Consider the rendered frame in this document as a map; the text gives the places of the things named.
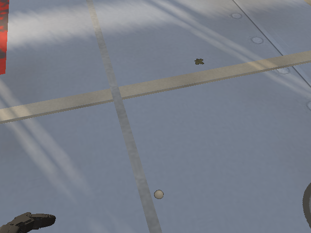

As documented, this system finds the robot left hand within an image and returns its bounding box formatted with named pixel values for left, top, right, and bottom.
left=0, top=212, right=56, bottom=233

